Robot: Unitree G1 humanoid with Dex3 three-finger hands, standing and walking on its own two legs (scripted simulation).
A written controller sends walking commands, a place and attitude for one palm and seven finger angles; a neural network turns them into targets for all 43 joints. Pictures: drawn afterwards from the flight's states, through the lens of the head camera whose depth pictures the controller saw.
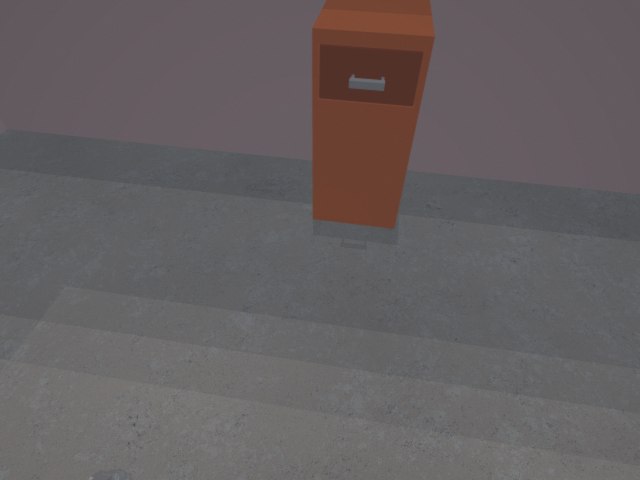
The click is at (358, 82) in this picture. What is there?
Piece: drawer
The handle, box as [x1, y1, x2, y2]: [349, 74, 384, 90]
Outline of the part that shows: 349,79 349,87 383,90 384,77 382,77 380,80 355,78 352,74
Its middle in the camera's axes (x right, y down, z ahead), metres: +0.15 -0.52 +1.28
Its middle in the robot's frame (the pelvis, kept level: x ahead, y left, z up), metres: +1.31 -0.09 -0.08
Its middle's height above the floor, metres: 0.69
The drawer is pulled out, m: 0.00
